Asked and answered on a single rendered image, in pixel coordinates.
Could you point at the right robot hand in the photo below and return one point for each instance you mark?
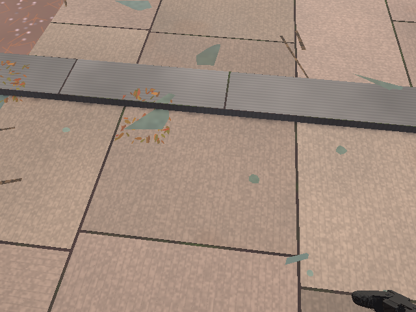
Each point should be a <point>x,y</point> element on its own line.
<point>382,301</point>

